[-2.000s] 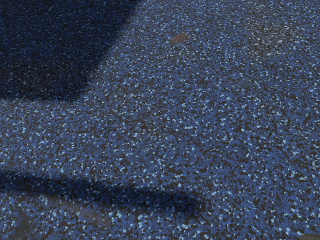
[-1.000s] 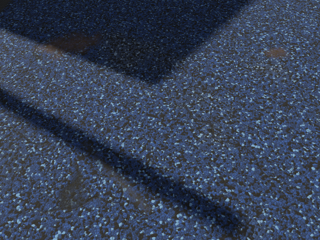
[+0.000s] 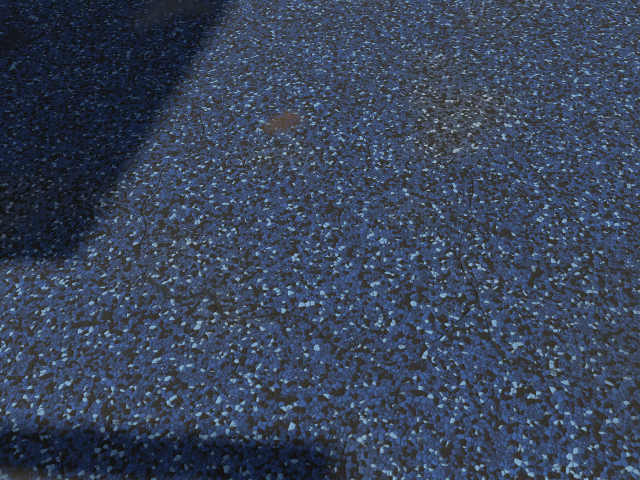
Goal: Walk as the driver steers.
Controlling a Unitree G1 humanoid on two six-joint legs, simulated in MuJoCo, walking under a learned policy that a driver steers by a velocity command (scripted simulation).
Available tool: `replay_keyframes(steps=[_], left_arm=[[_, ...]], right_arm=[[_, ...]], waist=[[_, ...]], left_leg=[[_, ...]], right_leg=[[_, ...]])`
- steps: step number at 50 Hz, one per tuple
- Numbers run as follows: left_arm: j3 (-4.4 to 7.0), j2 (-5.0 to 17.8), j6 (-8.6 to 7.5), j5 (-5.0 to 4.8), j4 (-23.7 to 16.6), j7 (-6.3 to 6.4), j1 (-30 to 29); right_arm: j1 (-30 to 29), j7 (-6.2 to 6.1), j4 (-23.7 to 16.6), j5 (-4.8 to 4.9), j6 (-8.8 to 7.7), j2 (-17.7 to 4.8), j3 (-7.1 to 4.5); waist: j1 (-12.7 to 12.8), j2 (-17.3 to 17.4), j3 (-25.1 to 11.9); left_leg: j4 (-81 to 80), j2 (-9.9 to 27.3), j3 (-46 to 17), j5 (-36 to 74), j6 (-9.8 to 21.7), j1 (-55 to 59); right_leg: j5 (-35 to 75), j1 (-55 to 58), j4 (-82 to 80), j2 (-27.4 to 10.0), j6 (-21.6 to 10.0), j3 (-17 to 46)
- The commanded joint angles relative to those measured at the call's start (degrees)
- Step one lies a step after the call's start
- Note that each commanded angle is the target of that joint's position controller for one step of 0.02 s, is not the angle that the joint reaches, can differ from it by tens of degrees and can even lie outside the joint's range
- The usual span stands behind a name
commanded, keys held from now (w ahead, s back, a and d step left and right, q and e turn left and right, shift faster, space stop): w+q+shift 0.38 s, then w+shift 0.20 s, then w+e+shift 0.42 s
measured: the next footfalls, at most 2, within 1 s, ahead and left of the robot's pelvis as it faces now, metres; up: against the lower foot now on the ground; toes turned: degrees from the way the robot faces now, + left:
left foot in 0.30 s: +0.14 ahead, +0.21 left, +0.00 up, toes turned +17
right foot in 0.76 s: +0.66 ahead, +0.26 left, +0.00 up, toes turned +22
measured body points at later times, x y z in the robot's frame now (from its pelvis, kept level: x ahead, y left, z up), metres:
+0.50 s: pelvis +0.21 +0.16 +0.00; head +0.22 +0.20 +0.45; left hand +0.31 +0.46 -0.08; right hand +0.31 -0.09 -0.11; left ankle +0.10 +0.20 -0.74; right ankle +0.34 +0.02 -0.66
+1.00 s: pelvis +0.64 +0.32 +0.00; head +0.66 +0.34 +0.45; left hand +0.56 +0.58 -0.13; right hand +0.93 +0.17 -0.04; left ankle +0.75 +0.54 -0.67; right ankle +0.62 +0.25 -0.74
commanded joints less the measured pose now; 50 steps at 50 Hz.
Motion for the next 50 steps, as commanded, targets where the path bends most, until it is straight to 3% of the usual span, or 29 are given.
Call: replay_keyframes(steps=[1, 5, 11, 13, 14, 15, 16, 17, 18, 19, 20, 22, 24, 26, 28, 31, 33, 35, 36, 37, 38, 39, 40, 41, 42, 43, 44, 47, 50], left_arm=[[4.06, 12.42, -1.73, -0.37, -0.6, 0.05, 5.63], [4.57, 12.03, -4.12, -0.92, 0.79, 0.24, 6.74], [5.49, 12.76, -4.75, -1.66, 0.77, -1.28, 4.27], [5.24, 12.09, -4.52, -1.62, 0.56, -1.37, 1.4], [4.78, 11.16, -4.7, -0.96, 0.25, -1.21, 0.12], [3.68, 8.38, -5.23, -0.04, -1.37, -0.86, -2.43], [1.8, 2.77, -6.79, 0.29, -6.16, -0.82, -4.59], [1.86, 6.31, -9.09, -1.59, -7.3, -1.19, -6.69], [2.29, 9.04, -10.48, -3.34, -7.42, -1.94, -7.27], [2.0, 8.95, -11.07, -2.65, -6.46, -2.1, -5.84], [2.03, 8.65, -11.12, -1.09, -5.36, -2.03, -4.6], [2.51, 9.06, -9.8, -0.22, -3.98, -2.44, -2.74], [2.06, 7.9, -8.67, 0.12, -4.15, -2.65, -5.24], [0.85, 5.03, -8.51, 0.06, -5.19, -2.94, -10.09], [-0.05, 2.99, -8.97, -0.58, -6.38, -3.59, -15.6], [0.52, 4.43, -9.35, -1.96, -7.25, -4.39, -19.51], [1.2, 5.87, -9.46, -2.45, -7.62, -4.89, -19.65], [2.42, 8.3, -8.8, -3.25, -7.15, -4.78, -14.61], [3.5, 10.33, -7.93, -3.95, -4.92, -4.3, -5.73], [4.39, 11.94, -6.77, -4.2, -1.12, -3.54, 8.44], [4.6, 13.43, -5.29, -3.4, 2.27, -2.59, 22.37], [5.24, 16.15, -6.63, -2.65, 4.08, -3.62, 23.32], [4.98, 10.38, -6.33, -1.73, 3.77, -2.66, 21.84], [4.52, 9.63, -6.36, -0.43, 3.33, -1.96, 19.72], [4.44, 9.58, -6.74, -0.13, 3.31, -2.2, 16.54], [3.87, 8.19, -7.16, -0.12, 2.85, -2.29, 12.8], [3.52, 7.72, -7.06, 0.46, 2.11, -1.98, 10.13], [3.27, 6.7, -6.63, -1.99, 2.38, -1.34, 8.83], [4.37, 9.37, -6.69, -2.94, 2.51, 0.09, 8.83]], right_arm=[[-7.14, 1.08, -6.2, 1.36, -2.7, -6.5, -0.78], [-6.81, 2.09, -6.51, 1.6, -4.66, -4.58, 0.06], [-3.86, 3.0, -7.63, 1.81, -4.05, -3.82, 1.12], [2.36, 2.86, -5.83, 1.59, -3.8, -4.23, 0.85], [9.26, 2.52, -3.62, 1.43, -3.63, -6.18, -0.27], [22.49, 2.1, -0.19, 1.49, -3.75, -11.78, -2.87], [26.58, 2.19, -0.55, 1.18, -4.61, -20.37, -4.55], [23.32, 2.66, -4.0, 0.98, -5.72, -15.24, -2.87], [20.51, 2.7, -5.14, 0.11, -6.22, -12.53, -2.05], [19.08, 2.69, -6.02, -0.04, -6.13, -11.46, -1.67], [16.35, 2.51, -6.64, -0.12, -5.71, -9.81, -0.98], [12.16, 1.68, -7.74, -0.76, -5.36, -6.9, 0.34], [11.93, 0.62, -6.91, -0.61, -5.36, -6.49, 0.74], [12.35, -0.34, -5.36, -0.45, -5.39, -6.37, 0.99], [15.75, -0.79, -3.12, -0.02, -5.62, -6.39, 1.1], [18.02, -0.62, -0.27, 0.52, -6.09, -7.23, 1.04], [18.68, -0.66, 1.38, -0.36, -5.88, -7.86, 1.04], [19.29, -1.12, 2.52, -2.61, -5.05, -9.63, 0.65], [18.38, -1.51, 2.53, -4.01, -4.32, -10.2, 0.4], [12.97, -1.67, 1.13, -4.64, -3.61, -11.25, 0.11], [8.58, -1.96, -1.92, -5.67, -3.81, -9.75, 0.54], [18.8, -0.69, -2.91, -2.33, -5.47, -0.27, 3.05], [12.65, 0.62, -4.54, 0.25, -8.24, -7.49, 2.5], [4.2, 1.1, -7.56, 2.08, -9.67, -8.18, 2.43], [0.4, 1.22, -9.13, 0.64, -10.81, -6.7, 3.29], [-1.64, 1.13, -9.01, -1.3, -11.04, -5.48, 3.22], [0.8, 1.48, -8.95, -1.55, -10.68, -4.4, 3.37], [0.2, 1.28, -10.22, -2.49, -9.53, -4.1, 3.6], [-10.77, 1.57, -14.89, -3.57, -10.08, -1.69, 4.8]], waist=[[5.63, -10.03, 2.56], [5.28, -6.76, 2.31], [2.72, -4.31, 1.86], [-1.01, -2.8, 0.86], [-4.48, -1.77, -1.33], [-10.57, 4.98, -5.09], [-9.65, 21.6, -4.6], [-9.76, 13.42, -5.81], [-8.34, 7.69, -3.26], [-6.54, 2.3, -2.42], [-4.3, -1.11, 0.14], [-1.21, 1.83, 3.93], [-1.32, 1.55, 6.37], [-2.52, 2.07, 7.98], [-5.08, 2.74, 8.78], [-5.97, 4.15, 9.77], [-4.9, 5.67, 7.37], [-0.85, 9.95, 0.82], [3.89, 11.21, -4.43], [11.58, 10.37, -9.96], [15.87, 1.84, -17.24], [7.36, -25.5, -26.38], [11.13, -14.92, -25.65], [10.17, -9.38, -14.58], [6.33, 2.59, -6.81], [3.22, 6.17, -2.35], [-0.54, 3.21, 0.37], [-3.22, 0.63, 6.11], [0.37, -0.93, 9.67]], left_leg=[[-1.33, 1.5, 0.4, -2.81, 3.63, -11.82], [-2.03, 3.47, -0.82, -3.05, 7.76, -16.79], [-4.67, 3.52, 3.92, 0.55, 9.29, -9.72], [-7.64, 0.36, 8.75, 3.67, 10.23, 1.95], [-7.2, -3.26, 11.42, 2.52, 10.99, 12.67], [-8.99, -2.29, 3.37, -2.24, 14.5, 28.7], [-25.19, 10.42, -33.67, -21.22, 24.53, 39.32], [-33.81, 15.26, -48.19, -28.45, 26.5, 43.34], [-33.13, 16.38, -45.5, -25.0, 25.53, 42.41], [-31.94, 14.76, -40.34, -21.14, 24.36, 38.28], [-31.71, 12.84, -34.22, -15.79, 23.06, 32.5], [-33.37, 8.77, -25.39, -6.52, 21.31, 23.06], [-34.96, 5.61, -17.98, 5.72, 19.47, 18.01], [-35.99, 2.4, -11.23, 14.16, 17.29, 12.37], [-39.45, 2.61, -9.5, 15.76, 16.34, 9.21], [-40.19, 4.8, -7.11, 21.07, 14.55, 18.09], [-35.88, 6.27, -4.3, 41.27, 12.24, 27.04], [-25.4, 7.67, -2.05, 71.83, 10.01, 34.52], [-15.1, 8.41, -1.16, 84.13, 9.49, 35.09], [0.71, 8.07, 1.47, 89.94, 8.17, 29.46], [23.25, 4.93, 0.54, 62.37, 7.83, 11.29], [50.33, -8.58, -6.3, -5.16, 0.76, -16.97], [49.14, -6.32, -11.45, -2.73, 3.96, -23.23], [46.52, -3.7, -11.95, -2.68, 4.73, -25.56], [39.58, -2.33, -10.28, -1.02, 6.53, -22.45], [32.91, -0.68, -9.62, 0.32, 7.27, -18.21], [30.3, 0.01, -9.79, 0.64, 6.87, -15.42], [18.57, 2.2, -6.93, 0.3, 3.77, -13.28], [-3.28, -0.29, -2.43, 19.58, 1.39, 1.02]], right_leg=[[-25.98, 8.13, -16.23, -21.22, -8.95, 21.54], [-19.75, 15.68, -17.13, -23.37, -7.61, 17.08], [-13.87, 11.87, -16.67, -21.95, -5.14, 4.65], [-10.34, 4.68, -10.39, -18.86, -2.97, -3.17], [0.68, -1.41, -1.19, -16.06, -1.13, -8.27], [12.66, -12.89, 21.85, -11.27, 2.13, -13.82], [-13.49, -37.74, 46.38, -0.58, 6.78, -9.42], [-14.57, -48.18, 53.15, -1.62, 5.27, 1.74], [-11.11, -51.2, 53.78, -4.75, 3.7, 2.72], [-7.51, -48.28, 49.79, -6.76, 3.26, 2.66], [-3.42, -44.62, 44.23, -8.52, 3.61, 2.43], [2.37, -37.45, 36.86, -10.01, 5.09, 1.44], [9.0, -34.96, 29.85, -8.93, 6.78, -1.52], [18.1, -28.95, 19.59, -6.93, 7.69, -4.23], [25.4, -21.67, 11.04, -4.93, 7.05, -6.4], [28.4, -21.51, 1.58, -4.11, 4.41, -6.88], [25.43, -21.25, -0.07, -1.92, 1.82, -9.14], [17.27, -15.66, 3.53, 2.01, -0.97, -12.01], [14.31, -7.44, 6.33, 3.35, -2.39, -12.49], [17.14, 7.06, 5.29, 1.41, -4.29, -10.9], [8.11, 29.71, 12.13, -5.85, -6.68, 1.58], [-14.11, 52.27, 2.94, -22.45, -22.65, 42.03], [-28.2, 50.27, -7.63, -20.27, -19.27, 51.12], [-22.34, 40.97, -8.83, -19.19, -16.46, 43.46], [-14.39, 27.49, -11.84, -16.69, -14.85, 38.78], [-6.64, 17.12, -13.0, -13.26, -13.91, 32.56], [-4.13, 10.09, -14.65, -11.05, -14.91, 29.69], [-0.15, -3.65, -17.39, -8.24, -15.14, 24.4], [1.15, -19.86, -18.41, -2.93, -11.06, 16.53]])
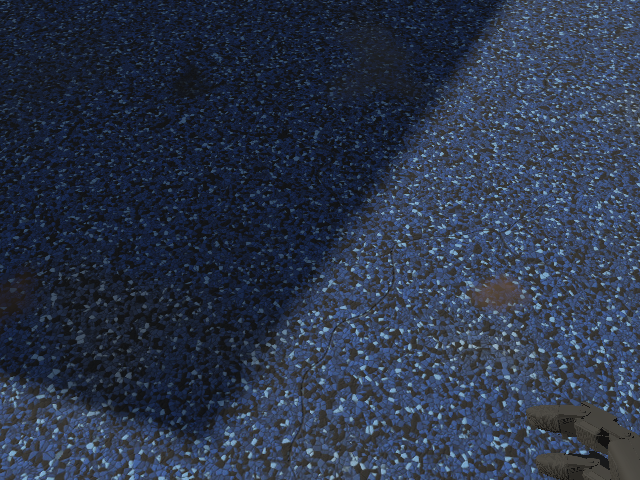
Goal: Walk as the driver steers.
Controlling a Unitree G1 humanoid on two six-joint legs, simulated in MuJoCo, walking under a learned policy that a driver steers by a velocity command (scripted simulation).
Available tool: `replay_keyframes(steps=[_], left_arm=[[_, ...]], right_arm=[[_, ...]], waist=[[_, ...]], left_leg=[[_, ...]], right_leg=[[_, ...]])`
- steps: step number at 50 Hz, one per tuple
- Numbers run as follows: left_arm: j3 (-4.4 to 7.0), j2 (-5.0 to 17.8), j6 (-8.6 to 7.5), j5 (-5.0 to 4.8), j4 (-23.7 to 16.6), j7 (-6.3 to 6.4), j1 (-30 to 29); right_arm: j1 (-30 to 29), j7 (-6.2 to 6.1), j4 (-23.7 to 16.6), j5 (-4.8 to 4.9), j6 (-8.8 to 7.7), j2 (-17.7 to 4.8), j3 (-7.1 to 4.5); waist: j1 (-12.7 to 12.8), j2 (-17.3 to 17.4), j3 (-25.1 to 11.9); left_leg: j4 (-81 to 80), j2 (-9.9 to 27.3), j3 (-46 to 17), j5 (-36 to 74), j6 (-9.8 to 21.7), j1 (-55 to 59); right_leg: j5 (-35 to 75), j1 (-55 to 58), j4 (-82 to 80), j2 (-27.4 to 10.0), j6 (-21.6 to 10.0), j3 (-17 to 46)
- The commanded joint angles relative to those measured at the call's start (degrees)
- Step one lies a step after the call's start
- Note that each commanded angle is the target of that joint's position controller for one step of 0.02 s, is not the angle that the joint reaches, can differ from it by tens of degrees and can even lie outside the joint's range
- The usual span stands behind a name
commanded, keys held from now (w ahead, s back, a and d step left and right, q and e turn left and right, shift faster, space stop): w+e+shift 0.42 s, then w+shift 0.18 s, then w+q+shift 0.12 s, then w+e+shift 0.28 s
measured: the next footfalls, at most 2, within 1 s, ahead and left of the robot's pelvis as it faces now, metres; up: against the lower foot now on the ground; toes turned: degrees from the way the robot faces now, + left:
left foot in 0.16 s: +0.39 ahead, +0.19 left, +0.00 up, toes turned -17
right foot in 0.64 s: +0.68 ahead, -0.22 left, +0.00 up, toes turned -34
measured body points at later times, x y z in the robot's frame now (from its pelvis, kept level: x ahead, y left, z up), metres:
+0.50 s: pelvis +0.43 +0.03 -0.02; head +0.43 -0.01 +0.43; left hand +0.76 +0.13 -0.05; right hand +0.26 -0.23 -0.15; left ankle +0.36 +0.20 -0.74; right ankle +0.55 -0.17 -0.67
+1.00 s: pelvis +0.82 -0.22 -0.01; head +0.84 -0.24 +0.44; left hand +0.93 +0.03 -0.13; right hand +0.91 -0.55 -0.06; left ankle +1.15 -0.22 -0.68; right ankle +0.64 -0.20 -0.74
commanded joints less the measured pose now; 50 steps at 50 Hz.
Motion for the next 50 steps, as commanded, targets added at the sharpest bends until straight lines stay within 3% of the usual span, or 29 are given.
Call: replay_keyframes(steps=[1, 4, 6, 8, 9, 10, 11, 12, 13, 14, 15, 17, 21, 26, 29, 30, 31, 32, 33, 34, 35, 36, 37, 38, 39, 41, 44, 47, 50], left_arm=[[2.75, 9.88, -1.73, -1.03, -6.9, 1.21, -9.15], [3.04, 9.85, -1.06, -2.12, -5.52, 1.55, -5.25], [3.09, 8.98, 0.05, -1.85, -4.71, 1.59, -3.39], [2.55, 8.28, 0.89, 0.47, -5.78, 0.75, -5.73], [0.32, 1.43, 0.75, 2.73, -7.67, 0.54, -4.15], [-1.55, -1.75, -0.22, -2.77, -10.74, 0.41, 4.43], [-0.99, 3.57, 0.44, -3.83, -8.87, 1.29, 0.07], [-0.33, 6.5, 0.77, -2.6, -9.65, 1.22, -6.98], [-0.19, 6.53, 1.21, -1.11, -10.39, 1.03, -11.72], [0.13, 6.23, 1.41, -0.15, -11.75, 0.6, -14.13], [0.31, 5.52, 2.18, -0.6, -12.2, 0.04, -14.5], [-0.19, 3.12, 3.63, -1.44, -13.42, -0.44, -15.25], [-0.86, 3.15, 3.72, -0.5, -15.36, -1.29, -19.07], [-1.76, 2.52, 1.55, -0.24, -17.28, -3.28, -30.18], [0.22, 6.93, 1.09, -0.27, -18.4, -3.58, -30.02], [1.59, 9.61, 1.42, -0.28, -17.47, -3.32, -23.71], [3.48, 12.51, 2.07, -0.32, -13.92, -2.39, -10.53], [4.7, 15.31, 2.89, -0.47, -10.2, -1.15, 0.4], [4.3, 19.76, 1.68, 1.08, -10.49, -1.08, -2.42], [3.25, 13.06, 0.76, 1.57, -10.37, -1.25, 0.36], [2.5, 11.26, -0.15, 2.01, -8.85, -1.32, -1.71], [2.33, 10.54, -0.97, 1.82, -7.92, -1.39, -5.61], [1.72, 8.51, -1.46, 2.27, -7.36, -1.64, -9.09], [0.84, 5.85, -1.78, 3.18, -7.29, -1.9, -11.34], [0.45, 4.29, -1.9, 2.75, -7.12, -2.11, -12.42], [0.41, 4.14, -2.22, 1.06, -6.02, -1.8, -11.91], [0.84, 5.66, -2.44, 1.12, -4.79, -0.06, -9.05], [1.65, 7.74, -2.46, 0.12, -3.76, 1.2, -4.64], [2.39, 9.54, -1.67, -1.0, -1.85, 1.71, -1.47]], right_arm=[[-3.82, 0.16, -4.92, -0.26, -0.57, -3.14, -0.91], [-5.14, -0.64, -5.62, 2.51, 0.0, -6.74, -2.96], [-4.23, -0.98, -5.73, 3.3, -0.32, -8.59, -4.35], [13.44, -1.5, -3.46, 3.91, -0.22, -11.74, -6.93], [26.56, -2.19, -1.47, 3.48, 0.61, -15.52, -7.89], [25.6, -0.53, 0.72, 1.57, 0.97, -19.84, -8.36], [21.35, -0.59, -1.34, 1.74, 1.65, -12.96, -7.55], [19.1, -1.06, -0.83, 1.77, 2.25, -9.55, -6.76], [17.8, -1.09, 0.21, 0.87, 2.66, -8.67, -6.45], [15.82, -1.16, 1.4, 0.2, 2.67, -7.58, -6.23], [14.11, -1.26, 2.49, 0.07, 2.47, -6.02, -5.83], [12.83, -0.9, 4.48, 1.49, 2.04, -4.21, -5.63], [10.0, -1.28, 5.86, 1.47, 1.66, -7.59, -6.58], [18.59, -0.8, 9.87, 1.83, 1.74, -12.02, -7.08], [21.13, -1.22, 11.5, 2.05, 3.09, -16.67, -7.52], [20.94, -1.47, 11.86, 1.97, 3.7, -17.69, -7.48], [19.1, -1.72, 12.13, 2.16, 4.31, -17.38, -6.97], [19.35, -2.13, 11.32, 1.84, 4.09, -14.09, -5.68], [29.85, -0.97, 9.41, 2.63, 2.51, -2.77, -2.45], [22.43, -0.92, 9.81, 5.7, 0.7, -9.7, -3.67], [14.66, -1.06, 6.97, 7.57, 0.36, -10.18, -4.27], [12.58, -1.39, 6.25, 6.79, 0.34, -8.22, -3.66], [11.86, -1.5, 6.49, 4.74, 0.74, -7.35, -3.78], [14.85, -1.15, 7.23, 4.08, 1.73, -6.67, -3.89], [16.01, -0.91, 7.69, 3.63, 2.53, -5.88, -3.81], [14.16, -0.79, 7.03, 2.63, 3.46, -4.48, -3.41], [3.18, -0.36, 2.87, 0.98, 2.26, -4.38, -2.72], [-5.1, 1.56, 0.36, 1.31, 0.38, -2.67, -1.9], [-7.96, 1.79, -1.07, 2.68, 0.3, -5.91, -3.12]], waist=[[-2.84, -1.61, 5.34], [-1.45, -4.48, 2.95], [-2.42, -5.58, 1.17], [-13.04, -6.59, -11.51], [-15.59, 3.61, -22.35], [-8.12, 32.83, -30.13], [-10.52, 21.12, -20.75], [-11.82, 12.53, -12.27], [-11.13, 1.97, -6.81], [-9.23, 1.66, -3.83], [-7.39, 2.84, -1.62], [-5.6, 4.53, 0.26], [-3.72, 1.42, 4.4], [-7.57, -3.87, 8.85], [-3.35, 3.63, 3.59], [0.95, 6.47, -1.09], [8.4, 6.68, -7.34], [11.79, 2.0, -12.99], [0.48, -15.84, -22.76], [6.73, -8.05, -26.82], [5.86, -5.96, -13.83], [2.47, -0.77, -6.39], [-0.67, -0.41, -3.1], [-4.31, -2.51, -2.18], [-5.93, -3.87, -1.68], [-7.32, -2.4, 1.8], [-4.67, -1.17, 7.09], [-1.54, -0.89, 6.38], [-1.78, -2.57, 6.25]], left_leg=[[-15.49, -4.33, 6.58, 19.62, -2.38, 23.96], [-22.93, -4.85, 2.6, 21.08, -3.64, 25.68], [-25.56, -5.27, 2.42, 13.72, -2.66, 25.79], [-20.56, -2.38, 2.64, 4.12, 0.61, 44.44], [-18.81, 8.68, -10.64, -9.52, 3.38, 62.2], [-35.46, 22.44, -48.7, -35.71, 13.19, 71.16], [-39.49, 19.06, -47.23, -45.31, 11.17, 64.59], [-38.27, 16.88, -34.82, -34.6, 9.26, 57.63], [-37.52, 14.66, -24.64, -19.94, 8.5, 49.25], [-37.58, 12.93, -18.28, -11.38, 8.82, 42.75], [-38.65, 11.12, -12.3, -7.3, 8.23, 38.06], [-40.75, 10.46, -4.89, -2.23, 8.07, 34.79], [-45.56, 9.83, 7.84, 6.61, 7.89, 31.49], [-50.74, 8.73, 17.21, 18.79, 7.05, 35.48], [-38.95, 10.6, 19.56, 63.5, 7.01, 45.77], [-29.6, 11.56, 19.33, 72.84, 7.1, 46.41], [-15.69, 11.0, 19.49, 74.79, 6.65, 39.91], [5.5, 6.82, 18.02, 42.54, 5.06, 22.9], [27.89, -4.57, 9.84, -19.28, 3.74, 1.79], [31.39, -4.82, -0.85, -17.3, 5.8, -0.52], [30.42, -3.33, 0.17, -13.32, 5.68, -5.1], [25.92, -0.29, 0.58, -8.63, 5.57, -4.74], [22.7, 1.63, 1.5, -5.51, 5.1, -2.24], [21.51, 3.57, 1.67, -2.83, 4.98, 1.02], [20.28, 4.35, 2.45, -2.38, 4.42, 2.37], [15.09, 5.58, 3.54, -2.58, 2.26, 0.29], [-0.83, 4.35, 5.75, 9.73, -1.6, -3.08], [-17.8, -0.58, 8.27, 26.75, -2.35, 10.4], [-25.82, -2.19, 5.04, 26.61, -1.94, 11.8]], right_leg=[[-2.15, -30.72, -12.37, -9.85, -6.58, 12.76], [-6.44, -19.89, -6.85, -11.22, -3.55, 16.66], [-0.01, -11.0, 0.64, -12.5, -1.68, 18.41], [15.62, -11.62, 24.03, -10.38, 2.67, 14.67], [-3.43, -22.08, 45.97, -7.34, 3.76, 9.7], [-17.75, -39.23, 64.01, -6.02, 5.24, 4.53], [-11.77, -45.39, 68.52, -11.2, 5.65, 2.79], [-8.02, -47.38, 68.78, -12.69, 5.69, 0.06], [-6.18, -44.99, 66.59, -15.18, 5.59, -1.21], [-4.34, -42.63, 62.63, -17.21, 5.33, -0.71], [-4.55, -40.07, 60.51, -19.02, 5.18, -0.39], [-5.63, -40.42, 58.35, -20.91, 4.92, -1.07], [5.74, -42.29, 48.78, -21.64, 6.24, -2.33], [16.29, -33.56, 25.63, -15.78, 2.47, -9.46], [6.98, -25.46, 21.46, -8.0, -0.71, -15.26], [3.93, -17.39, 20.69, -6.54, -2.39, -15.14], [6.78, 0.28, 16.42, -6.29, -4.48, -13.89], [5.31, 22.47, 17.31, -12.79, -5.16, -2.95], [-16.89, 37.79, 10.46, -29.21, -12.2, 30.19], [-27.29, 33.81, 0.2, -31.15, -10.66, 38.58], [-22.32, 23.81, -3.31, -30.24, -8.48, 30.91], [-15.31, 13.68, -4.81, -28.91, -7.03, 23.93], [-10.73, 5.75, -5.16, -25.7, -6.3, 18.57], [-8.44, 0.11, -6.2, -23.22, -6.27, 14.6], [-6.92, -3.33, -7.79, -21.89, -7.16, 13.13], [-4.78, -7.76, -11.2, -20.65, -8.15, 10.31], [4.43, -11.02, -14.02, -17.73, -8.24, 4.79], [4.59, -15.63, -15.68, -15.99, -5.97, 1.86], [4.71, -5.34, -13.36, -19.16, -4.28, 4.7]])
